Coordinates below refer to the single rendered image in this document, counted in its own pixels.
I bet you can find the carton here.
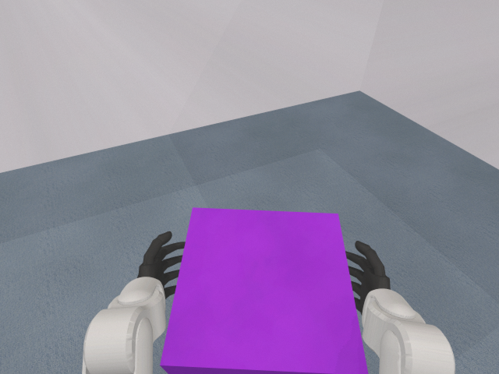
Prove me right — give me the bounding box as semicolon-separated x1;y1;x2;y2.
160;207;368;374

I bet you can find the robot right hand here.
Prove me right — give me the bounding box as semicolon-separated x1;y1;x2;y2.
345;241;391;315

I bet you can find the robot left hand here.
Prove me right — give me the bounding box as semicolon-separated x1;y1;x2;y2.
137;231;186;299

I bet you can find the robot right forearm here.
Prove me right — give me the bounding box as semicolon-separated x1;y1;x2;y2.
362;288;455;374

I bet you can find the robot left forearm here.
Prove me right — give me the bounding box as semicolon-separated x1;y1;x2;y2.
82;277;167;374

